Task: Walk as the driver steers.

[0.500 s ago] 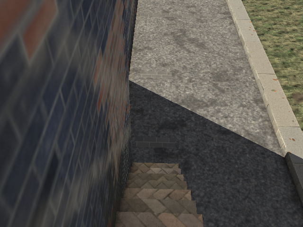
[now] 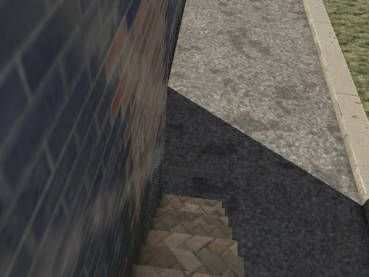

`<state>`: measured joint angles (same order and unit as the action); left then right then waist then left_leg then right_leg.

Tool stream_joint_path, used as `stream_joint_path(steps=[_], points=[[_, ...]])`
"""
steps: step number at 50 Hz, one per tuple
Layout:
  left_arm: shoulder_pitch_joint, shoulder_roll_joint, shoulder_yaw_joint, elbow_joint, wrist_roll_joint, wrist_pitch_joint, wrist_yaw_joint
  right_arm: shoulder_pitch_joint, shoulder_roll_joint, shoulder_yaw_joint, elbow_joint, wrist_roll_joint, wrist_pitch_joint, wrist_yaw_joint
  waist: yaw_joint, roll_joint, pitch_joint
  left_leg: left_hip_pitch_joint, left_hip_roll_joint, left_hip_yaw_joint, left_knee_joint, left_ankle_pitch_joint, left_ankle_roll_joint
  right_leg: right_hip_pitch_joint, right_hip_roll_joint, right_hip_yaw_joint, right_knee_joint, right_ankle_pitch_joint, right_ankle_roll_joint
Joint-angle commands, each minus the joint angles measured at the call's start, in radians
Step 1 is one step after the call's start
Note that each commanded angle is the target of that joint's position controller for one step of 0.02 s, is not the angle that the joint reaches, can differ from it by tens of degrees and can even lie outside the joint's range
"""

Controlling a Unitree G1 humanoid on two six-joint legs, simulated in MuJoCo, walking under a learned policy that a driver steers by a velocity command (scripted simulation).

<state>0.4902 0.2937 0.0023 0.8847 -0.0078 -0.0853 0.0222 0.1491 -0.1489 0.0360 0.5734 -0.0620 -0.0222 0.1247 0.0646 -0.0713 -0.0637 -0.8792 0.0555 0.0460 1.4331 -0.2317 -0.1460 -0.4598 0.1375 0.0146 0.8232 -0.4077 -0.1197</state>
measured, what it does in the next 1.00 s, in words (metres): goes down: left foot, then right foot 0.22 m lower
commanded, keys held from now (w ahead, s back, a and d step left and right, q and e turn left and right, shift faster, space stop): w+e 0.36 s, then w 0.12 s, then w+q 0.50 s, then q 0.02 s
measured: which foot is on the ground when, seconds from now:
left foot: up 0.00-0.04, down 0.06-0.48, up 0.50-1.00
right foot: down 0.00-0.08, up 0.10-0.48, down 0.50-1.00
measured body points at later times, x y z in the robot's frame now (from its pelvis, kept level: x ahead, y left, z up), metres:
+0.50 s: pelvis +0.17 -0.11 -0.14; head +0.18 -0.13 +0.31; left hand +0.40 +0.10 -0.24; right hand +0.02 -0.31 -0.28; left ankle +0.05 +0.09 -0.67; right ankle +0.23 -0.22 -0.89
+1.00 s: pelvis +0.35 -0.15 -0.22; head +0.33 -0.16 +0.23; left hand +0.24 +0.05 -0.36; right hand +0.39 -0.38 -0.36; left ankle +0.56 +0.03 -0.86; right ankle +0.22 -0.21 -0.92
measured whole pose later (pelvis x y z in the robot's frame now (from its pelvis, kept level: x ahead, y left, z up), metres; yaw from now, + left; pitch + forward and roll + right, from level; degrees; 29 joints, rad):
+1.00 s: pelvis +0.35 -0.15 -0.22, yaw -4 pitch -2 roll +0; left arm 0.58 0.12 -0.10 1.15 0.14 -0.16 0.03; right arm 0.31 -0.23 0.00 0.92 -0.10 -0.04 0.11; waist 0.01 0.04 -0.03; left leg -0.79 0.06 -0.15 0.93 0.51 0.05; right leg -0.08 -0.08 -0.27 0.75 -0.62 -0.01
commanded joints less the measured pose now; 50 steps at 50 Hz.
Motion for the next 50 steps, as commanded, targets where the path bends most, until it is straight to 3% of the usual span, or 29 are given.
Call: stream_joint_path(steps=[1, 3, 4, 5, 6, 7, 8, 9, 11, 12, 15, 17, 19, 21, 22, 24, 25, 26, 27, 28, 29, 30, 31, 32, 35, 37, 39, 46, 50], points=[[-0.338, 0.22, 0.052, -0.157, 0.016, -0.049, 0.026, 0.25, 0.012, 0.03, -0.018, -0.04, 0.004, 0.028, -0.179, 0.085, 0.045, 0.732, -0.037, 0.052, -0.123, 0.211, 0.011, -0.721, -0.128, 0.341, -0.186, -0.16, -0.182], [-0.402, 0.177, 0.041, -0.224, 0.003, -0.059, 0.02, 0.319, -0.143, -0.035, -0.039, -0.03, -0.033, -0.004, -0.206, 0.221, -0.033, 0.785, -0.072, 0.037, -0.759, -0.039, 0.112, -0.408, -0.113, 0.331, 0.064, 0.118, -0.191], [-0.19, 0.016, 0.001, -0.194, 0.019, -0.061, -0.012, 0.377, -0.307, -0.091, -0.022, -0.045, -0.054, -0.026, -0.137, 0.388, -0.237, 1.055, 0.168, -0.292, -0.785, 0.362, 0.408, -0.445, 0.017, 0.182, 0.4, 0.024, -0.038], [-0.117, -0.024, -0.013, -0.19, 0.027, -0.064, -0.04, 0.464, -0.299, -0.103, -0.007, -0.079, -0.077, -0.012, -0.134, 0.282, -0.2, 1.186, 0.372, -0.68, -0.853, 0.704, 0.581, -0.731, 0.029, 0.179, 0.665, -0.209, 0.062], [-0.198, -0.02, -0.021, -0.23, 0.039, -0.063, -0.037, 0.397, -0.248, -0.098, 0.04, -0.077, -0.093, 0.008, -0.113, 0.12, -0.036, 1.038, 0.457, -0.8, -0.945, 0.567, 0.628, -0.837, -0.03, 0.207, 0.631, -0.195, 0.142], [-0.29, -0.011, -0.028, -0.234, 0.044, -0.053, -0.018, 0.314, -0.201, -0.099, 0.057, -0.015, -0.097, 0.004, -0.12, 0.088, -0.017, 0.962, 0.435, -0.742, -1.011, 0.115, 0.582, -0.85, -0.149, 0.154, 0.59, -0.175, 0.198], [-0.37, 0.002, -0.032, -0.21, 0.086, -0.019, -0.018, 0.256, -0.142, -0.086, 0.092, -0.026, -0.092, -0.024, -0.101, 0.032, 0.066, 0.825, 0.403, -0.661, -1.008, -0.312, 0.492, -0.841, -0.239, 0.237, 0.516, -0.062, 0.202], [-0.319, 0.001, -0.04, -0.178, 0.112, -0.013, -0.029, 0.161, -0.082, -0.07, 0.054, 0.005, -0.091, -0.054, -0.061, 0.054, 0.087, 0.585, 0.342, -0.497, -0.971, -0.353, 0.469, -0.641, -0.238, 0.121, 0.498, -0.077, 0.2], [-0.23, 0.015, -0.023, -0.132, 0.15, -0.01, -0.048, 0.091, -0.106, -0.067, 0.044, -0.023, -0.12, -0.09, 0.003, 0.116, 0.082, 0.218, 0.213, -0.252, -0.951, -0.376, 0.427, -0.28, -0.18, 0.031, 0.651, 0.152, 0.17], [-0.208, 0.073, -0.006, -0.092, 0.15, -0.002, -0.069, 0.124, -0.01, -0.034, 0.077, -0.04, -0.156, -0.114, -0.032, 0.081, 0.113, 0.331, 0.135, -0.11, -0.732, -0.399, 0.353, -0.458, -0.24, 0.084, 0.404, 0.6, 0.141], [-0.411, 0.03, 0.003, -0.14, 0.123, -0.013, -0.099, 0.486, 0.001, -0.013, 0.248, -0.079, -0.154, -0.145, -0.191, 0.129, 0.06, 0.559, 0.209, -0.114, -0.548, -0.387, 0.339, -0.579, -0.26, 0.019, 0.227, 0.697, 0.052], [-0.412, 0.01, 0.006, -0.108, 0.094, 0.0, -0.084, 0.434, -0.045, -0.029, 0.202, -0.062, -0.137, -0.136, -0.197, 0.078, 0.133, 0.335, 0.162, 0.026, -0.522, -0.539, 0.223, -0.32, -0.24, -0.084, -0.196, 1.0, 0.03], [-0.414, 0.025, 0.033, -0.077, 0.078, -0.001, -0.069, 0.319, -0.22, -0.082, 0.178, -0.058, -0.123, -0.067, -0.141, 0.218, 0.182, -0.015, 0.177, 0.061, -0.626, -0.72, 0.232, 0.147, -0.146, -0.179, -0.013, 0.862, 0.116], [-0.392, -0.005, 0.025, -0.069, 0.141, -0.004, -0.056, 0.292, -0.255, -0.095, 0.18, -0.049, -0.107, -0.059, -0.122, 0.23, 0.206, 0.082, 0.232, 0.028, -0.525, -0.645, 0.179, 0.197, -0.189, -0.093, -0.111, 0.78, 0.119], [-0.213, 0.016, 0.037, -0.011, 0.143, 0.009, -0.053, 0.252, -0.267, -0.087, 0.206, -0.058, -0.086, -0.046, -0.021, 0.168, 0.179, 0.233, 0.264, -0.025, -0.374, -0.589, 0.132, 0.229, -0.234, -0.047, -0.229, 0.805, 0.1], [0.049, 0.167, 0.112, 0.137, 0.099, 0.0, -0.037, 0.265, -0.288, -0.089, 0.275, -0.048, -0.014, -0.022, 0.084, -0.081, 0.112, 0.359, 0.139, 0.083, 0.151, -0.529, 0.114, 0.496, -0.221, -0.124, -0.702, 0.852, 0.114], [0.141, 0.303, 0.169, 0.18, 0.102, -0.014, -0.044, 0.377, -0.268, -0.091, 0.323, -0.089, 0.006, -0.005, 0.071, -0.214, 0.008, 0.164, 0.022, 0.033, 0.56, -0.696, 0.124, 0.787, -0.273, -0.05, -0.473, 1.019, 0.036], [0.195, 0.431, 0.188, 0.15, 0.091, -0.03, -0.059, 0.531, -0.096, -0.059, 0.322, -0.04, -0.009, 0.029, -0.006, -0.224, -0.28, -0.064, -0.091, -0.131, 0.664, -0.586, 0.15, 1.162, -0.358, 0.086, -0.085, 1.508, -0.011], [0.21, 0.388, 0.175, 0.171, 0.091, -0.033, -0.077, 0.457, -0.142, -0.067, 0.26, 0.021, -0.031, 0.024, 0.021, -0.178, -0.272, -0.293, -0.1, -0.154, 0.722, -0.532, 0.142, 1.174, -0.473, 0.189, -0.127, 1.489, -0.069], [0.103, 0.365, 0.159, 0.171, 0.058, -0.016, -0.102, 0.419, -0.177, -0.072, 0.212, 0.037, -0.053, 0.018, -0.001, -0.229, -0.194, -0.474, -0.027, -0.213, 0.795, -0.43, 0.159, 0.991, -0.631, 0.395, -0.237, 0.828, -0.214], [0.005, 0.119, 0.099, 0.097, -0.032, 0.058, -0.086, 0.279, -0.261, -0.136, 0.305, 0.141, -0.02, -0.164, 0.004, 0.006, -0.275, -0.434, -0.005, -0.199, 0.739, -0.384, 0.183, 0.907, -0.63, 0.36, -0.212, 0.81, -0.157], [0.008, -0.002, 0.05, 0.113, -0.01, 0.05, -0.075, 0.301, -0.207, -0.126, 0.327, 0.124, 0.003, -0.211, -0.032, 0.036, -0.161, -0.389, -0.022, -0.245, 0.473, -0.104, 0.205, 0.706, -0.56, 0.223, -0.167, 0.746, -0.072], [0.044, 0.058, -0.007, 0.132, 0.156, -0.006, -0.098, 0.427, -0.058, -0.042, 0.301, 0.016, -0.052, -0.081, -0.139, -0.003, 0.238, -0.392, 0.051, -0.405, 0.408, 0.081, 0.222, 0.237, -0.56, 0.306, -0.276, 0.753, -0.047], [0.064, 0.044, 0.003, 0.162, 0.138, -0.019, -0.08, 0.446, -0.07, -0.06, 0.352, 0.034, -0.06, -0.043, -0.131, 0.086, 0.239, -0.344, 0.029, -0.413, 0.151, 0.215, 0.206, 0.176, -0.599, 0.272, -0.378, 0.741, -0.095], [0.118, 0.049, -0.031, 0.22, 0.145, -0.056, -0.032, 0.444, -0.095, -0.058, 0.373, 0.029, -0.027, 0.013, -0.141, 0.026, 0.173, -0.347, -0.009, -0.386, 0.139, 0.37, 0.216, 0.124, -0.526, 0.249, -0.402, 0.303, -0.126], [0.063, 0.009, -0.055, 0.226, 0.121, -0.072, -0.014, 0.317, -0.156, -0.069, 0.34, -0.002, -0.038, 0.016, -0.128, 0.088, 0.188, -0.31, 0.009, -0.368, -0.176, 0.609, 0.204, 0.091, -0.509, 0.155, -0.424, 0.267, -0.096], [0.105, 0.04, -0.06, 0.247, 0.118, -0.078, -0.006, 0.249, -0.132, -0.058, 0.335, -0.008, -0.04, 0.001, -0.111, 0.054, 0.212, -0.248, -0.007, -0.302, -0.22, 0.671, 0.177, 0.086, -0.486, 0.096, -0.435, 0.175, -0.078], [0.069, -0.056, -0.092, 0.23, 0.152, -0.089, 0.009, 0.129, -0.135, -0.045, 0.298, -0.034, -0.04, -0.013, -0.098, -0.006, 0.211, -0.004, -0.013, -0.205, -0.435, 0.777, 0.211, 0.161, -0.404, -0.113, -0.373, 0.23, -0.052], [0.119, -0.03, -0.073, 0.246, 0.139, -0.082, 0.033, 0.071, -0.133, -0.037, 0.283, -0.047, -0.028, -0.009, -0.04, 0.013, 0.247, 0.047, 0.028, -0.158, -0.629, 0.735, 0.191, 0.302, -0.411, -0.167, -0.216, 0.219, -0.011]])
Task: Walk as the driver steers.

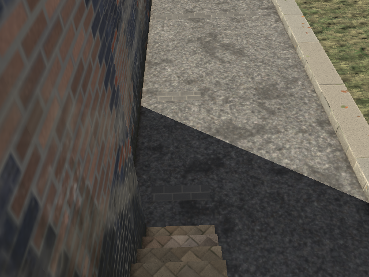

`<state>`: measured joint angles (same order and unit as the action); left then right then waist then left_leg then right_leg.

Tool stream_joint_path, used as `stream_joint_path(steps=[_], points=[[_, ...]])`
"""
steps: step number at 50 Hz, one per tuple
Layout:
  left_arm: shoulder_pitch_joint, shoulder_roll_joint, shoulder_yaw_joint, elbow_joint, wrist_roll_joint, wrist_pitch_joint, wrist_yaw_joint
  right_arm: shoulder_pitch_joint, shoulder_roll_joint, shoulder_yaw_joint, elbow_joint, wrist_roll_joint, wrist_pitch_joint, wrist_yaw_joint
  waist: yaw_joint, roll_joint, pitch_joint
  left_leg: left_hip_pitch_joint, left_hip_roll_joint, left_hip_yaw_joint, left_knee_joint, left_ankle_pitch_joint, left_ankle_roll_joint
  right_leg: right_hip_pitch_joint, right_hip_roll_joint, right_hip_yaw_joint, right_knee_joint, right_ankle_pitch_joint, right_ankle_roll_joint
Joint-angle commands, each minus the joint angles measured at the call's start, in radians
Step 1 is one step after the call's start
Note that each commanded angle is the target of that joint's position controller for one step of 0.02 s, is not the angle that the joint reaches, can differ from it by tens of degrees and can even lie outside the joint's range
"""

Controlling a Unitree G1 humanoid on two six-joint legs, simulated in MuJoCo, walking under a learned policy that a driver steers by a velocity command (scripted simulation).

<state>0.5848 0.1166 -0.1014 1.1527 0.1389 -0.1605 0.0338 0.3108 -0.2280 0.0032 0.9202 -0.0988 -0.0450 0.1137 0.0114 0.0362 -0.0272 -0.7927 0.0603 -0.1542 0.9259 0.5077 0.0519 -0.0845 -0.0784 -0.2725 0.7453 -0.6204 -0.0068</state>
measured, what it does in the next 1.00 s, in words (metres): goes down: left foot 0.21 m lower, then right foot 0.21 m lower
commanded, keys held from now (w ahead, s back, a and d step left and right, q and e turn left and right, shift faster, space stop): q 0.46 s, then no key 0.12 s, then e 0.26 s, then w+e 0.04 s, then e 0.12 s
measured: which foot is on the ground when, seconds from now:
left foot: up 0.00-0.16, down 0.18-0.52, up 0.54-0.90, down 0.92-1.00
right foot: down 0.00-0.18, up 0.20-0.50, down 0.52-0.94, up 0.96-1.00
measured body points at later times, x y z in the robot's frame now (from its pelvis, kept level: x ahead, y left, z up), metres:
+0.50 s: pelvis +0.24 +0.05 -0.34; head +0.25 +0.05 +0.11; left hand +0.39 +0.32 -0.41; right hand +0.33 -0.17 -0.47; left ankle +0.10 +0.14 -0.90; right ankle +0.38 -0.02 -1.04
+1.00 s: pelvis +0.34 +0.08 -0.42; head +0.36 +0.09 +0.03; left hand +0.39 +0.40 -0.52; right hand +0.56 -0.08 -0.52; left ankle +0.32 +0.20 -1.13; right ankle +0.33 -0.03 -1.10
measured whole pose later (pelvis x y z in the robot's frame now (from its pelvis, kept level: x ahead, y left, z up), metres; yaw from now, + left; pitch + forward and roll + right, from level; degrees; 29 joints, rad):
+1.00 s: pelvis +0.34 +0.08 -0.42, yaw +14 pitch +4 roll +0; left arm 0.23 0.36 0.03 0.70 0.01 -0.09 0.00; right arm 0.20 -0.21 0.03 0.63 -0.05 -0.07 0.12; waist 0.06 -0.02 -0.04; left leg -0.47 0.04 0.06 0.81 -0.42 0.02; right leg -0.50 0.07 0.06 1.04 -0.61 0.02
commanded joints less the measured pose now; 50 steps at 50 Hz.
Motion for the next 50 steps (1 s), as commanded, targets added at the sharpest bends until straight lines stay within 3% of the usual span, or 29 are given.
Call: stream_joint_path(steps=[1, 5, 8, 9, 11, 12, 14, 15, 16, 18, 20, 22, 24, 25, 26, 27, 28, 29, 30, 32, 35, 39, 42, 45, 46, 47, 48, 49, 50], points=[[0.036, 0.153, 0.036, -0.031, -0.019, 0.001, 0.029, -0.137, -0.037, 0.003, -0.068, -0.012, -0.004, 0.004, 0.04, -0.081, 0.193, 0.002, 0.033, 0.088, -0.207, -0.029, -0.011, -0.042, -0.184, 0.113, -0.101, 0.432, -0.114], [-0.039, 0.19, 0.064, -0.086, -0.02, 0.017, 0.028, -0.13, -0.08, -0.01, -0.01, -0.03, -0.012, 0.005, 0.039, -0.096, 0.148, 0.276, 0.001, 0.193, -0.277, -0.089, -0.023, -0.104, -0.182, 0.104, 0.136, 0.392, -0.044], [-0.159, 0.313, 0.112, -0.127, -0.025, 0.062, -0.019, 0.293, -0.193, -0.07, 0.195, -0.052, -0.053, -0.019, -0.087, 0.006, 0.094, 0.63, -0.054, 0.271, -0.531, -0.132, -0.056, -0.127, -0.135, 0.138, 0.686, 0.326, 0.02], [-0.204, 0.288, 0.114, -0.11, -0.079, 0.09, -0.03, 0.381, -0.172, -0.069, 0.24, -0.064, -0.075, -0.032, -0.148, 0.17, 0.116, 0.738, 0.001, 0.23, -0.872, 0.033, 0.025, -0.197, -0.065, 0.143, 1.012, 0.064, 0.042], [-0.34, 0.19, 0.08, -0.298, -0.087, 0.093, -0.088, 0.458, -0.341, -0.106, 0.193, -0.001, -0.097, -0.039, -0.14, 0.295, -0.253, 1.542, 0.234, -0.038, -0.196, 1.015, 0.318, -0.907, 0.102, 0.189, 1.489, -0.377, 0.092], [-0.54, 0.258, 0.088, -0.385, -0.112, 0.062, -0.086, 0.443, -0.308, -0.097, 0.209, -0.006, -0.119, -0.048, -0.199, 0.165, -0.297, 1.526, 0.245, -0.065, -0.144, 0.917, 0.303, -1.057, 0.068, 0.199, 1.488, -0.414, 0.102], [-0.718, 0.278, 0.086, -0.558, -0.129, -0.007, -0.057, 0.198, -0.142, -0.048, 0.067, -0.003, -0.121, -0.085, -0.108, 0.056, -0.135, 1.087, 0.255, -0.176, -0.138, 0.268, 0.254, -1.178, -0.013, 0.35, 1.15, -0.346, 0.078], [-0.618, 0.286, 0.089, -0.494, -0.124, -0.026, -0.046, 0.004, 0.014, 0.008, 0.003, 0.002, -0.12, -0.085, -0.024, -0.057, 0.067, 0.656, 0.308, -0.316, -0.154, -0.309, 0.217, -1.125, -0.109, 0.544, 0.651, 0.086, 0.101], [-0.503, 0.296, 0.092, -0.405, -0.113, -0.02, -0.023, -0.086, 0.017, 0.015, -0.051, 0.02, -0.107, -0.086, 0.019, -0.165, 0.111, 0.249, 0.21, -0.105, -0.24, -0.4, 0.204, -0.782, -0.086, 0.424, 0.479, 0.301, 0.089], [-0.123, 0.129, 0.076, -0.296, -0.054, 0.016, -0.067, -0.137, -0.178, -0.048, -0.122, -0.012, -0.091, -0.099, 0.206, 0.071, 0.099, -0.368, 0.038, -0.036, -0.143, -0.496, 0.217, -0.087, 0.092, 0.224, 0.695, 0.8, 0.056], [-0.3, 0.237, 0.111, -0.421, -0.024, 0.013, -0.071, 0.101, -0.066, -0.03, -0.091, 0.049, -0.115, -0.153, -0.004, 0.015, 0.077, 0.08, -0.044, -0.041, 0.107, -0.852, 0.099, -0.527, 0.088, 0.279, 0.359, 0.875, 0.069], [-0.323, 0.213, 0.088, -0.406, -0.087, 0.03, -0.105, 0.081, -0.103, -0.044, -0.113, 0.051, -0.092, -0.151, -0.078, -0.049, 0.12, 0.003, -0.101, -0.029, 0.206, -1.243, 0.05, -0.293, 0.03, 0.322, -0.159, 1.219, 0.037], [-0.106, 0.19, 0.114, -0.403, -0.084, 0.059, -0.134, -0.151, -0.249, -0.064, -0.218, 0.039, -0.044, -0.109, 0.143, -0.043, 0.092, -0.252, -0.075, -0.153, 0.268, -1.043, 0.108, 0.087, 0.103, 0.136, 0.044, 1.045, 0.045], [0.246, 0.251, 0.148, -0.323, -0.088, 0.055, -0.112, -0.3, -0.233, -0.062, -0.284, -0.022, -0.04, -0.078, 0.28, -0.042, 0.037, -0.25, -0.087, -0.128, 0.567, -0.86, 0.022, 0.278, 0.066, 0.213, 0.04, 1.113, 0.045], [0.367, 0.329, 0.178, -0.24, -0.081, 0.043, -0.09, -0.213, -0.168, -0.041, -0.293, 0.014, -0.049, -0.051, 0.3, -0.255, 0.064, -0.135, -0.164, -0.064, 0.846, -0.93, -0.071, 0.332, -0.031, 0.219, -0.506, 1.119, 0.001], [0.272, 0.518, 0.207, -0.278, -0.132, 0.005, -0.091, 0.027, 0.051, -0.008, -0.281, 0.024, -0.044, -0.024, 0.088, -0.415, -0.232, -0.367, -0.32, 0.019, 1.498, -1.529, -0.141, 0.643, -0.308, 0.473, -0.025, 2.342, -0.401], [0.121, 0.501, 0.197, -0.39, -0.119, 0.004, -0.124, 0.132, -0.018, -0.043, -0.302, 0.095, -0.006, -0.04, 0.032, -0.282, -0.336, -0.642, -0.332, 0.03, 1.832, -1.576, -0.244, 0.626, -0.461, 0.781, 0.136, 2.878, -0.664], [0.108, 0.415, 0.18, -0.4, -0.038, 0.012, -0.124, 0.099, -0.076, -0.056, -0.296, 0.139, 0.024, -0.062, 0.087, -0.103, -0.26, -0.743, -0.309, -0.019, 1.845, -1.418, -0.244, 0.559, -0.436, 0.666, 0.14, 2.625, -0.505], [-0.097, 0.418, 0.177, -0.474, -0.012, 0.03, -0.131, 0.099, -0.085, -0.039, -0.322, 0.117, 0.042, -0.065, 0.018, -0.082, -0.125, -0.65, -0.244, -0.068, 1.65, -1.142, -0.199, 0.254, -0.374, 0.616, 0.037, 2.2, -0.377], [-0.349, 0.439, 0.156, -0.535, -0.093, 0.055, -0.122, 0.135, -0.122, -0.029, -0.351, 0.118, 0.049, -0.052, -0.112, -0.081, 0.006, -0.471, -0.134, -0.054, 1.532, -0.915, -0.177, -0.255, -0.394, 0.743, -0.17, 1.703, -0.333], [-0.132, 0.255, 0.092, -0.386, -0.082, 0.044, -0.044, 0.094, -0.014, 0.022, -0.363, 0.106, 0.073, -0.033, -0.057, -0.103, 0.089, -0.505, -0.038, 0.047, 1.37, -0.702, -0.19, -0.4, -0.239, 0.65, -0.203, 1.123, -0.296], [-0.277, 0.311, 0.09, -0.438, -0.121, 0.019, -0.022, -0.055, -0.061, 0.034, -0.373, 0.11, 0.076, 0.007, -0.033, 0.015, -0.013, -0.13, 0.053, 0.159, 0.683, -0.486, -0.256, -0.507, -0.062, 0.428, -0.188, 0.6, -0.137], [-0.299, 0.477, 0.162, -0.434, -0.154, 0.023, -0.061, -0.096, -0.077, 0.03, -0.396, 0.081, 0.077, 0.05, -0.026, -0.148, 0.084, 0.251, -0.016, 0.223, 0.364, -0.76, -0.258, -0.658, -0.023, 0.45, -0.306, 0.059, -0.107], [-0.407, 0.403, 0.158, -0.485, -0.094, 0.041, -0.053, -0.082, -0.03, 0.043, -0.347, 0.054, 0.007, 0.025, 0.038, -0.205, -0.041, 0.277, -0.02, 0.158, -0.008, -0.598, -0.148, -0.262, -0.169, 0.618, -0.21, 0.572, -0.237], [-0.423, 0.435, 0.171, -0.505, -0.156, 0.063, -0.05, -0.178, -0.063, 0.021, -0.397, 0.103, -0.012, 0.014, 0.01, -0.115, -0.1, 0.3, -0.07, 0.19, -0.402, -0.754, -0.106, -0.118, -0.149, 0.637, -0.163, 0.852, -0.29], [-0.277, 0.373, 0.166, -0.48, -0.126, 0.061, -0.051, -0.152, -0.183, -0.027, -0.367, 0.112, -0.037, -0.025, 0.06, -0.018, -0.244, 0.592, 0.006, 0.144, -0.268, -0.266, 0.031, -0.156, -0.062, 0.522, 0.028, 0.929, -0.186], [-0.21, 0.219, 0.12, -0.526, -0.128, 0.054, -0.044, -0.039, -0.291, -0.076, -0.333, 0.073, -0.059, -0.025, 0.089, 0.208, -0.382, 0.927, 0.214, -0.059, -0.22, 0.388, 0.303, -0.45, 0.073, 0.404, 0.263, 0.3, -0.03], [-0.321, 0.218, 0.112, -0.581, -0.13, 0.051, -0.031, 0.079, -0.229, -0.08, -0.351, 0.012, -0.069, -0.008, -0.064, 0.244, -0.3, 1.045, 0.393, -0.401, -0.343, 0.266, 0.454, -0.847, 0.188, 0.433, 0.483, -0.139, 0.078], [-0.418, 0.221, 0.118, -0.589, -0.137, 0.049, -0.01, 0.138, -0.158, -0.072, -0.319, 0.023, -0.076, -0.004, -0.124, 0.105, -0.174, 1.029, 0.399, -0.399, -0.387, 0.087, 0.433, -1.011, 0.174, 0.46, 0.59, -0.149, 0.121]])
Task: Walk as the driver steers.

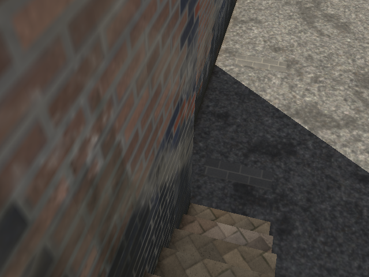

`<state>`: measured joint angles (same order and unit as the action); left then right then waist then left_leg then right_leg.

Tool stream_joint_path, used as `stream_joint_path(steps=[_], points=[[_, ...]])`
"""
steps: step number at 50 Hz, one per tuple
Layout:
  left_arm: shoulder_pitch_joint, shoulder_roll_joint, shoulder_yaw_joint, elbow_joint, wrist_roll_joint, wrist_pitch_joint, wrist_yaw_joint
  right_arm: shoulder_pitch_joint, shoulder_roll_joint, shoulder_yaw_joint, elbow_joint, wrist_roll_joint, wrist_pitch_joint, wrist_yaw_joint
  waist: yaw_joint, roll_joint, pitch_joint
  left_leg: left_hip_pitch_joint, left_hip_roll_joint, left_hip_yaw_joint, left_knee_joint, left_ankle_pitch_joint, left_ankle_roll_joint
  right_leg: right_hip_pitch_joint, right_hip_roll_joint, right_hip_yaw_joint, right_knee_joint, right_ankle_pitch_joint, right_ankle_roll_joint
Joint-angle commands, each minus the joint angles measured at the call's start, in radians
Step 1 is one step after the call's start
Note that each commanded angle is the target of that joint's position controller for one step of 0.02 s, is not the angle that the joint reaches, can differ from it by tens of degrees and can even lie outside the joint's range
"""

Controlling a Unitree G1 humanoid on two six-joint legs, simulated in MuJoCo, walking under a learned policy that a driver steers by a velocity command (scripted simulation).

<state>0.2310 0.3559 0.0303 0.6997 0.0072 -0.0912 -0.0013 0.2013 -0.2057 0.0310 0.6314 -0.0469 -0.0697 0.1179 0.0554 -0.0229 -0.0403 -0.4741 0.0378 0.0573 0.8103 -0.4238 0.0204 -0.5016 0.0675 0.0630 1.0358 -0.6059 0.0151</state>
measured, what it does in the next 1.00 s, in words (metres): goes down, turning right: right foot, then left foot 0.22 m lower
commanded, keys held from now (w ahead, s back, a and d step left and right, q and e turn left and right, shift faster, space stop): e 0.42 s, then w+e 0.10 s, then w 0.06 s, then w+q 0.42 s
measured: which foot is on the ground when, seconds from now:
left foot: down 0.00-0.30, up 0.32-0.92, down 0.94-1.00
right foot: up 0.00-0.24, down 0.26-0.96, up 0.98-1.00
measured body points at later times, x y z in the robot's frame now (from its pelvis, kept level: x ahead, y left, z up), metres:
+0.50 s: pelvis +0.03 -0.04 -0.02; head +0.05 -0.05 +0.43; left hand +0.19 +0.20 -0.13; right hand +0.16 -0.36 -0.08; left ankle +0.09 +0.10 -0.60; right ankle -0.02 -0.09 -0.70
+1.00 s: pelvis +0.20 +0.02 -0.20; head +0.19 +0.01 +0.25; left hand +0.33 +0.26 -0.33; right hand +0.09 -0.23 -0.34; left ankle +0.22 +0.09 -0.92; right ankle +0.05 -0.10 -0.64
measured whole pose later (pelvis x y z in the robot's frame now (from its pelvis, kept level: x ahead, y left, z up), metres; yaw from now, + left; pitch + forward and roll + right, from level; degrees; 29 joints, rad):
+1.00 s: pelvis +0.20 +0.02 -0.20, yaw -16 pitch +0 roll +0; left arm 0.34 0.33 -0.05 0.90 0.10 -0.10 -0.07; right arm 0.46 -0.31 -0.03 0.93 -0.16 -0.10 0.12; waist -0.04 0.02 -0.02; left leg -0.33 -0.10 -0.03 0.69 -0.44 0.09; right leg -0.65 -0.03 0.10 2.05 -0.73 -0.03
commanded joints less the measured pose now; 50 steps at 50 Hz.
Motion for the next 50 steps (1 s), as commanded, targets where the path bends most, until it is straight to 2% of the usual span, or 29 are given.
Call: stream_joint_path(steps=[1, 5, 7, 9, 12, 13, 14, 15, 16, 18, 19, 21, 22, 24, 28, 31, 34, 35, 36, 37, 38, 39, 42, 44, 46, 47, 48, 49, 50], points=[[-0.096, -0.012, -0.01, -0.126, 0.004, -0.013, 0.037, 0.205, -0.169, -0.101, -0.027, -0.001, -0.051, -0.005, -0.133, 0.093, -0.098, 0.636, 0.405, -0.526, -0.278, 0.894, 0.401, -0.631, -0.008, 0.126, 0.297, -0.098, 0.119], [0.114, 0.001, -0.017, -0.003, 0.094, 0.016, -0.001, -0.074, -0.117, -0.086, -0.048, 0.02, -0.018, -0.025, 0.078, 0.058, -0.055, -0.108, 0.25, -0.098, -0.281, 0.532, 0.191, -0.079, -0.067, -0.066, 0.526, 0.338, 0.109], [0.124, 0.043, 0.013, 0.006, 0.086, 0.021, -0.051, -0.207, -0.12, -0.069, -0.064, 0.027, -0.03, -0.051, 0.104, 0.098, -0.006, -0.233, 0.181, 0.06, -0.233, 0.35, 0.095, 0.005, -0.038, -0.119, 0.509, 0.419, 0.087], [-0.058, 0.049, 0.007, -0.103, 0.058, 0.003, -0.05, -0.074, -0.183, -0.084, 0.007, 0.016, -0.055, -0.068, -0.018, 0.113, -0.019, -0.058, 0.211, 0.072, -0.207, 0.08, 0.066, -0.039, -0.054, -0.174, 0.127, 0.155, 0.078], [-0.106, 0.009, -0.003, -0.129, 0.052, -0.022, -0.001, -0.116, -0.318, -0.139, 0.001, -0.063, -0.05, -0.074, -0.052, 0.227, -0.049, 0.042, 0.341, -0.045, -0.115, 0.281, 0.095, 0.025, -0.045, -0.181, 0.02, 0.308, 0.05], [-0.125, 0.07, 0.005, -0.129, -0.013, -0.032, 0.012, -0.068, -0.333, -0.158, 0.034, -0.022, -0.031, -0.045, -0.078, 0.224, -0.012, 0.237, 0.32, -0.082, -0.168, 0.253, 0.127, -0.07, -0.037, -0.208, -0.378, 0.116, 0.036], [-0.028, 0.078, 0.004, -0.074, -0.006, -0.05, 0.03, -0.069, -0.341, -0.164, 0.013, -0.049, -0.013, -0.027, -0.048, 0.139, -0.079, 0.211, 0.299, -0.095, 0.014, 0.359, 0.101, 0.111, -0.052, -0.168, -0.357, 0.542, 0.023], [0.029, 0.216, 0.042, -0.049, 0.003, -0.077, 0.065, -0.017, -0.247, -0.151, -0.067, -0.053, -0.001, -0.015, -0.064, -0.181, -0.231, 0.145, 0.135, 0.085, 0.308, 0.203, -0.022, 0.307, -0.133, 0.027, -0.362, 1.192, -0.053], [0.118, 0.299, 0.071, -0.039, 0.023, -0.085, 0.082, -0.178, -0.183, -0.134, -0.177, -0.031, 0.0, -0.031, 0.014, -0.329, -0.189, -0.211, -0.028, 0.119, 0.558, -0.215, -0.105, 0.466, -0.229, 0.266, -0.455, 1.336, -0.158], [0.247, 0.218, 0.042, -0.033, -0.034, -0.075, 0.02, -0.37, -0.199, -0.135, -0.171, 0.025, -0.005, -0.063, 0.127, -0.136, -0.01, -0.762, -0.078, -0.195, 0.79, -0.279, -0.115, 0.604, -0.36, 0.608, -0.348, 1.143, -0.242], [0.23, 0.19, 0.014, -0.04, -0.027, -0.059, -0.024, -0.245, -0.199, -0.127, -0.091, 0.009, 0.0, -0.073, 0.061, 0.008, -0.062, -0.736, -0.024, -0.292, 0.702, -0.121, -0.147, 0.6, -0.357, 0.552, -0.251, 1.129, -0.19], [0.062, 0.138, -0.016, -0.076, -0.01, -0.052, -0.037, -0.119, -0.165, -0.093, -0.026, -0.021, 0.003, -0.068, -0.074, 0.042, -0.045, -0.64, 0.061, -0.253, 0.561, 0.061, -0.157, 0.397, -0.298, 0.461, -0.256, 1.066, -0.079], [-0.018, 0.136, -0.032, -0.046, 0.061, -0.057, -0.027, 0.003, -0.168, -0.086, 0.029, -0.029, 0.026, -0.04, -0.144, -0.003, -0.072, -0.404, 0.027, -0.159, 0.645, 0.244, -0.147, 0.151, -0.238, 0.322, -0.278, 0.997, -0.12], [0.012, 0.182, -0.03, 0.003, 0.092, -0.063, -0.007, 0.083, -0.157, -0.076, 0.046, -0.044, 0.062, -0.006, -0.174, -0.027, -0.038, -0.118, -0.041, -0.059, 0.851, 0.328, -0.126, -0.213, -0.165, 0.263, -0.361, 0.759, -0.198], [0.27, 0.146, -0.032, 0.163, 0.067, -0.082, -0.004, -0.089, -0.137, -0.045, -0.021, -0.1, 0.04, -0.001, 0.015, -0.076, 0.039, -0.593, -0.048, -0.189, 0.756, 0.09, -0.065, 0.263, -0.237, 0.511, -0.298, 0.359, -0.332], [0.339, 0.128, -0.036, 0.227, 0.079, -0.069, -0.012, -0.111, -0.101, -0.019, 0.017, -0.084, 0.017, -0.016, 0.046, -0.115, 0.046, -0.804, -0.054, -0.212, 0.728, 0.124, -0.05, 0.427, -0.252, 0.558, -0.267, 0.363, -0.348], [0.497, -0.051, -0.099, 0.314, 0.089, -0.06, 0.034, -0.145, -0.07, -0.01, 0.076, -0.108, 0.014, 0.016, 0.111, -0.121, 0.091, -0.923, -0.018, -0.273, 0.436, 0.521, -0.027, 0.483, -0.206, 0.45, -0.139, 0.138, -0.3], [0.499, -0.04, -0.094, 0.348, 0.104, -0.054, 0.03, -0.117, -0.059, -0.01, 0.094, -0.087, 0.014, 0.026, 0.085, -0.106, 0.12, -0.896, -0.015, -0.269, 0.432, 0.536, -0.011, 0.403, -0.236, 0.475, -0.177, 0.15, -0.323], [0.269, 0.044, -0.026, 0.227, -0.014, -0.02, 0.023, -0.325, -0.09, -0.057, 0.025, 0.091, 0.018, -0.124, 0.013, 0.19, 0.005, -0.382, -0.052, -0.129, 0.043, 0.788, -0.05, 0.104, -0.188, 0.409, -0.269, 0.209, -0.21], [0.123, 0.056, -0.029, 0.198, -0.024, -0.004, 0.004, -0.257, -0.044, -0.04, 0.06, 0.106, 0.01, -0.144, -0.043, 0.181, -0.032, 0.032, -0.083, -0.068, 0.021, 0.949, -0.048, -0.171, -0.172, 0.323, -0.304, 0.118, -0.208], [0.015, 0.156, -0.071, 0.156, 0.141, -0.049, -0.019, 0.141, -0.082, -0.017, 0.198, -0.164, 0.032, 0.012, -0.177, -0.327, 0.203, 0.067, -0.034, -0.101, 0.421, 0.998, -0.006, -0.574, -0.173, 0.185, -0.129, -0.214, -0.302], [0.064, 0.076, -0.073, 0.172, 0.125, -0.074, -0.016, 0.296, -0.105, -0.046, 0.244, -0.202, 0.023, 0.039, -0.19, -0.126, 0.142, 0.098, -0.059, -0.101, 0.478, 0.945, -0.03, -0.515, -0.185, 0.152, -0.09, -0.165, -0.307], [0.195, 0.078, -0.085, 0.222, 0.042, -0.081, 0.035, 0.066, -0.106, -0.026, 0.191, -0.15, 0.024, 0.051, -0.031, -0.034, 0.157, -0.144, -0.011, -0.086, 0.011, 0.71, -0.029, -0.088, -0.215, 0.203, 0.075, -0.151, -0.244], [0.018, 0.142, -0.072, 0.181, 0.1, -0.07, -0.001, 0.304, -0.142, -0.051, 0.26, -0.126, 0.019, 0.024, -0.17, -0.09, 0.096, 0.233, -0.04, -0.032, 0.102, 0.61, -0.008, -0.231, -0.28, 0.192, 0.187, -0.079, -0.186], [0.127, 0.158, -0.028, 0.226, 0.077, -0.022, -0.024, 0.447, -0.209, -0.09, 0.333, -0.092, -0.004, 0.003, -0.194, 0.172, 0.05, 0.43, -0.063, -0.027, -0.455, 0.442, 0.029, -0.068, -0.139, 0.003, 0.65, -0.087, -0.091], [0.226, 0.135, -0.027, 0.25, 0.104, -0.003, -0.055, 0.509, -0.214, -0.091, 0.342, -0.119, -0.018, -0.006, -0.176, 0.213, 0.03, 0.503, -0.092, -0.084, -0.375, 0.3, 0.096, -0.17, -0.058, 0.004, 0.967, -0.036, -0.108], [0.19, 0.082, -0.035, 0.18, 0.116, -0.008, -0.078, 0.528, -0.273, -0.098, 0.338, -0.151, -0.038, -0.019, -0.135, 0.239, 0.011, 0.607, -0.067, -0.175, -0.144, 0.654, 0.165, -0.422, -0.047, -0.025, 1.194, -0.019, -0.092], [0.181, 0.048, -0.053, 0.097, 0.096, -0.018, -0.084, 0.569, -0.304, -0.107, 0.317, -0.115, -0.06, -0.018, -0.109, 0.279, -0.087, 0.798, -0.007, -0.365, -0.105, 0.805, 0.244, -0.685, -0.016, -0.063, 1.276, -0.039, -0.05], [0.011, -0.024, -0.094, -0.014, 0.07, -0.038, -0.081, 0.536, -0.288, -0.096, 0.264, -0.079, -0.078, 0.006, -0.178, 0.103, -0.032, 0.83, 0.191, -0.802, -0.249, 0.35, 0.396, -0.97, -0.004, 0.029, 1.087, -0.028, -0.016]])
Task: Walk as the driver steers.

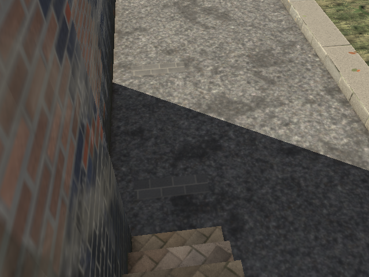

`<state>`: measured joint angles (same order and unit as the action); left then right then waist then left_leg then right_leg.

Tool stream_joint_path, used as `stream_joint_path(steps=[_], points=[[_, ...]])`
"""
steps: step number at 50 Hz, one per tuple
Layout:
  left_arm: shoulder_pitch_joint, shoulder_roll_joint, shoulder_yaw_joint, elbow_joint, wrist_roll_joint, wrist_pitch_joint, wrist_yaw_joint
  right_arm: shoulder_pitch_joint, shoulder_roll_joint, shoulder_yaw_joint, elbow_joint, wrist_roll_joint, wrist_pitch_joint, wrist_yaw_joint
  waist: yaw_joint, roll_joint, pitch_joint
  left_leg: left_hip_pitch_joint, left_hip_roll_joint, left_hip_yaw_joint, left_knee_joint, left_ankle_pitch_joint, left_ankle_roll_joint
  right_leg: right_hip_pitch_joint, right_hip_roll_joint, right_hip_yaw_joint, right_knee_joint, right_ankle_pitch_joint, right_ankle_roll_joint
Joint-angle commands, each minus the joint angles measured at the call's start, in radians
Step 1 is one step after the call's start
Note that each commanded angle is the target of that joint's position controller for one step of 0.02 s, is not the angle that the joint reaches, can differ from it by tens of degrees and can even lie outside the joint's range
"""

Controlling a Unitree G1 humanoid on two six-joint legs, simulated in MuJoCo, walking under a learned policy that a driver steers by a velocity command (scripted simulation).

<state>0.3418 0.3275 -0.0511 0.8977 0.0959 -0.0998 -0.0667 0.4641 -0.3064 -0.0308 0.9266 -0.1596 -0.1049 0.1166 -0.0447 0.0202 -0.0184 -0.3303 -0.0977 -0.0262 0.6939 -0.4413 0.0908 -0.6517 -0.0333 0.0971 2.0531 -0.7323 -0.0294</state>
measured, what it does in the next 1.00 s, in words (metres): goes down: right foot 0.22 m lower, then left foot 0.21 m lower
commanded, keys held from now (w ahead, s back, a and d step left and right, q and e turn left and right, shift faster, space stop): w+q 0.34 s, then w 0.36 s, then w+e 0.30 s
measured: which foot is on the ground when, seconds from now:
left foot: down 0.00-0.42, up 0.44-0.76, down 0.78-1.00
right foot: up 0.00-0.42, down 0.44-0.78, up 0.80-1.00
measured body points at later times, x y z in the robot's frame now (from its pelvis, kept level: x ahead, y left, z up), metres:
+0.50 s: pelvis +0.26 +0.01 -0.17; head +0.25 +0.03 +0.28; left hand +0.30 +0.26 -0.32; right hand +0.31 -0.24 -0.30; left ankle +0.09 +0.08 -0.63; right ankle +0.28 -0.11 -0.91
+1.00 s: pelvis +0.46 -0.01 -0.43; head +0.44 +0.06 +0.02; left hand +0.54 +0.25 -0.58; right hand +0.54 -0.24 -0.53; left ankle +0.45 +0.12 -1.14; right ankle +0.56 -0.16 -0.94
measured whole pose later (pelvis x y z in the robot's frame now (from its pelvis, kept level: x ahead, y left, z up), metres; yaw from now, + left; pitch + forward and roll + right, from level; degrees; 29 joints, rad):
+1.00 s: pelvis +0.46 -0.01 -0.43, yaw +13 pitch -5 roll -5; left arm 0.12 0.25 0.03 0.77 0.08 0.19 0.01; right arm 0.37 -0.14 0.00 0.90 0.04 -0.05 -0.11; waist 0.04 -0.08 0.07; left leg -0.31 0.19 0.06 0.79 -0.39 -0.03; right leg -0.87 0.10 0.06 1.71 -0.13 0.08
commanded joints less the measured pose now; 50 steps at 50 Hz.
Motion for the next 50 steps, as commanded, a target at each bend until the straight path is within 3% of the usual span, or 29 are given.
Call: stream_joint_path(steps=[1, 2, 3, 4, 6, 7, 12, 18, 19, 20, 21, 22, 23, 24, 25, 27, 28, 29, 30, 31, 33, 36, 38, 40, 42, 44, 45, 47, 50], points=[[-0.216, -0.004, -0.004, -0.21, -0.083, -0.042, 0.023, 0.232, -0.069, -0.008, -0.007, 0.036, -0.028, 0.006, -0.071, -0.013, 0.074, 0.446, 0.432, -0.923, -0.177, 0.149, 0.329, -0.885, -0.014, 0.083, 0.036, 0.104, 0.068], [-0.227, -0.038, -0.026, -0.213, -0.06, -0.047, 0.057, 0.177, 0.073, 0.03, 0.021, 0.01, -0.031, -0.002, -0.024, -0.14, 0.125, 0.392, 0.404, -0.837, -0.133, 0.024, 0.259, -0.957, -0.133, 0.17, -0.178, 0.343, 0.07], [-0.152, -0.026, -0.028, -0.175, -0.052, -0.033, 0.084, 0.147, 0.139, 0.043, 0.012, 0.005, -0.036, -0.002, 0.028, -0.099, 0.16, 0.151, 0.365, -0.804, -0.144, 0.043, 0.248, -0.834, -0.17, 0.195, -0.388, 0.496, 0.095], [0.0, 0.022, -0.024, -0.089, -0.069, -0.02, 0.089, 0.059, 0.141, 0.043, -0.044, 0.036, -0.044, -0.012, 0.061, -0.112, 0.198, -0.153, 0.259, -0.644, -0.152, 0.099, 0.254, -0.618, -0.143, 0.13, -0.639, 0.713, 0.132], [-0.03, -0.011, -0.019, -0.085, -0.008, 0.035, 0.06, 0.041, 0.013, 0.032, -0.039, 0.064, -0.032, -0.028, 0.081, 0.02, 0.111, -0.58, 0.137, -0.546, -0.197, -0.032, 0.187, -0.153, -0.097, -0.009, -0.471, 0.839, 0.143], [-0.041, 0.074, 0.019, -0.072, 0.019, 0.023, 0.041, -0.017, 0.029, 0.034, -0.095, 0.084, -0.051, -0.044, 0.07, -0.037, 0.088, -0.452, 0.033, -0.451, 0.001, 0.127, 0.152, -0.26, -0.053, 0.045, -0.623, 0.996, 0.127], [-0.272, 0.007, 0.015, -0.165, -0.026, 0.012, 0.042, 0.148, 0.082, 0.056, -0.112, 0.096, -0.024, -0.066, -0.033, 0.027, 0.088, -0.279, 0.064, -0.415, 0.194, 0.037, 0.112, -0.109, -0.026, 0.017, -1.165, 1.012, 0.087], [-0.388, -0.023, 0.019, -0.181, -0.009, 0.002, 0.053, 0.222, 0.144, 0.025, -0.092, 0.103, -0.008, -0.057, -0.099, 0.024, 0.086, 0.018, 0.043, -0.615, 0.397, 0.348, 0.062, -0.216, -0.005, 0.077, -1.237, 0.814, 0.105], [-0.283, -0.04, 0.022, -0.141, 0.0, -0.002, 0.053, 0.112, 0.154, 0.023, -0.092, 0.096, -0.008, -0.054, -0.045, 0.053, 0.128, -0.019, 0.054, -0.629, 0.505, 0.303, 0.087, -0.172, -0.011, 0.085, -1.248, 0.736, 0.099], [-0.044, -0.089, 0.06, -0.004, -0.103, 0.046, 0.04, 0.083, 0.077, -0.021, 0.013, 0.26, 0.043, -0.186, 0.07, -0.021, 0.07, -0.137, 0.18, -0.562, 0.567, 0.553, 0.1, 0.192, -0.067, 0.163, -1.326, 0.984, -0.039], [0.045, -0.049, 0.071, 0.061, -0.102, 0.083, 0.026, 0.062, -0.027, -0.041, -0.04, 0.232, 0.056, -0.251, 0.078, -0.214, 0.135, -0.214, 0.198, -0.575, 0.616, 0.638, 0.006, 0.274, 0.003, 0.079, -1.396, 0.982, -0.069], [0.215, -0.065, 0.062, 0.106, -0.095, 0.09, 0.028, -0.093, -0.059, -0.053, -0.057, 0.201, 0.056, -0.248, 0.182, -0.198, 0.161, -0.531, 0.087, -0.369, 0.881, 0.552, -0.047, 0.649, 0.002, 0.058, -1.616, 1.079, -0.122], [0.412, 0.042, 0.091, 0.136, -0.124, 0.108, 0.033, -0.16, -0.126, -0.085, -0.095, 0.179, 0.038, -0.243, 0.289, -0.369, 0.083, -0.7, -0.123, -0.033, 1.421, -0.135, -0.139, 0.968, -0.136, 0.06, -1.678, 1.989, -0.235], [0.334, 0.067, 0.083, 0.118, -0.117, 0.122, 0.033, -0.092, -0.087, -0.078, -0.15, 0.185, 0.018, -0.235, 0.165, -0.336, 0.016, -1.06, -0.153, 0.047, 1.458, -0.714, -0.212, 1.333, -0.229, 0.188, -1.392, 2.18, -0.331], [0.271, 0.024, 0.08, 0.083, -0.092, 0.117, 0.049, -0.192, -0.01, -0.038, -0.155, 0.167, 0.01, -0.223, 0.216, -0.143, 0.038, -1.142, -0.072, 0.015, 1.304, -0.653, -0.186, 1.288, -0.224, 0.198, -1.398, 1.868, -0.301], [0.13, -0.014, 0.07, 0.059, -0.036, 0.118, 0.085, -0.135, 0.061, -0.029, -0.109, 0.166, 0.013, -0.196, 0.106, -0.018, 0.02, -0.852, 0.056, -0.054, 0.887, -0.371, -0.129, 0.863, -0.163, 0.146, -1.433, 1.208, -0.221], [0.047, -0.049, 0.061, 0.061, -0.033, 0.126, 0.089, -0.059, 0.098, -0.022, -0.061, 0.157, 0.023, -0.182, 0.032, -0.039, 0.028, -0.688, 0.078, -0.007, 0.734, -0.212, -0.134, 0.66, -0.108, 0.109, -1.413, 1.066, -0.203], [-0.167, -0.087, 0.059, -0.009, -0.061, 0.139, 0.097, -0.064, 0.093, -0.012, -0.049, 0.159, 0.012, -0.172, -0.073, 0.103, 0.033, -0.149, 0.117, 0.046, 0.118, 0.388, -0.129, 0.229, 0.033, -0.029, -1.529, 0.77, -0.102], [-0.21, -0.029, 0.072, 0.033, -0.083, 0.134, 0.097, 0.085, 0.22, 0.008, 0.039, 0.155, 0.027, -0.169, -0.139, -0.075, -0.11, 0.332, 0.138, 0.026, 0.317, 0.682, -0.105, -0.028, -0.034, 0.047, -1.494, 0.76, -0.123], [-0.336, 0.002, 0.083, 0.004, -0.093, 0.107, 0.109, 0.158, 0.168, -0.005, 0.056, 0.177, 0.038, -0.185, -0.184, -0.154, -0.129, 0.356, 0.209, -0.077, 0.313, 0.878, -0.092, -0.053, -0.047, 0.087, -1.432, 0.52, -0.116], [-0.288, -0.059, 0.081, -0.007, -0.082, 0.107, 0.097, 0.042, 0.021, -0.022, 0.031, 0.19, 0.038, -0.214, -0.098, 0.013, 0.026, 0.223, 0.24, -0.025, -0.065, 1.05, -0.117, 0.092, 0.026, -0.002, -1.272, 0.32, -0.092], [0.049, -0.007, 0.088, 0.079, -0.061, 0.159, 0.093, -0.195, -0.03, -0.032, -0.027, 0.157, -0.003, -0.186, 0.135, 0.01, 0.182, 0.158, 0.271, -0.044, -0.533, 0.9, -0.142, 0.351, 0.069, 0.059, -1.106, 0.429, -0.141], [0.06, -0.01, 0.087, 0.052, -0.066, 0.151, 0.077, 0.042, -0.091, -0.071, 0.061, 0.135, -0.02, -0.196, 0.103, 0.028, 0.115, 0.377, 0.308, -0.003, -0.453, 1.121, -0.162, 0.29, 0.12, 0.019, -0.75, 0.445, -0.12], [0.212, -0.134, 0.084, 0.042, -0.092, 0.188, 0.076, 0.147, -0.157, -0.078, 0.065, 0.138, 0.006, -0.184, 0.104, 0.323, 0.036, 0.666, 0.49, -0.053, -0.021, 1.657, -0.096, -0.126, 0.24, -0.128, -0.135, -0.369, -0.089], [0.108, -0.063, 0.09, 0.029, -0.005, 0.233, 0.081, 0.187, -0.162, -0.079, 0.026, 0.226, 0.038, -0.186, 0.035, 0.236, -0.019, 0.511, 0.659, -0.294, -0.061, 1.364, 0.105, -0.326, 0.18, -0.041, 0.186, -0.075, -0.011], [-0.145, -0.055, 0.084, -0.102, 0.031, 0.264, 0.081, 0.1, -0.172, -0.076, -0.02, 0.227, 0.042, -0.219, 0.026, 0.231, 0.046, 0.279, 0.693, -0.343, -0.216, 0.77, 0.188, -0.444, 0.12, 0.03, 0.044, 0.229, 0.06], [-0.248, -0.023, 0.089, -0.15, 0.034, 0.267, 0.073, 0.053, -0.115, -0.052, -0.015, 0.21, 0.045, -0.228, 0.027, 0.146, 0.104, 0.154, 0.639, -0.247, -0.217, 0.617, 0.106, -0.441, 0.095, 0.081, -0.046, 0.395, 0.079], [-0.215, -0.032, 0.089, -0.178, -0.024, 0.292, 0.08, -0.035, -0.045, -0.016, -0.071, 0.2, 0.052, -0.23, 0.093, 0.157, 0.168, -0.151, 0.5, -0.039, -0.241, 0.453, 0.049, -0.239, 0.132, -0.037, -0.19, 0.573, 0.116], [-0.233, -0.119, 0.064, -0.233, -0.029, 0.289, 0.078, -0.135, -0.01, 0.017, -0.102, 0.197, 0.028, -0.231, 0.121, 0.184, 0.169, -0.262, 0.462, 0.061, -0.193, 0.315, 0.033, -0.109, 0.096, -0.054, -0.588, 0.851, 0.138]])
Velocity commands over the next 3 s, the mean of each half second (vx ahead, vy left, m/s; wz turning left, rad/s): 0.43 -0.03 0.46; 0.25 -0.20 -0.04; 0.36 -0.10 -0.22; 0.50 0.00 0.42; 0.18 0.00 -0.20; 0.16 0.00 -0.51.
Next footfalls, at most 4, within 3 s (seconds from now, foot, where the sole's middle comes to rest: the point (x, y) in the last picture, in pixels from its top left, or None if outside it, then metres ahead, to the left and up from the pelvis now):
0.44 right None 0.32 -0.10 -0.97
0.78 left None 0.49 0.14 -1.18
1.26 right None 0.68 -0.27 -1.18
1.68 left None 0.73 0.04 -1.40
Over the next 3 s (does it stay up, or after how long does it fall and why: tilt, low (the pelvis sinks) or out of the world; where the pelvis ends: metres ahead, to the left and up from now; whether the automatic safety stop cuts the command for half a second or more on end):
stays up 1.13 -0.11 -1.08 its command is cut before an obstacle after 0.4 s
